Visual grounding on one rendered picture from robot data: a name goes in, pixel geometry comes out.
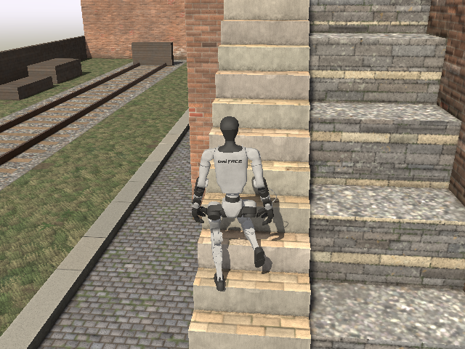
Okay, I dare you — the stairs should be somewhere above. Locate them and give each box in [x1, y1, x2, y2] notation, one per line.
[188, 0, 311, 349]

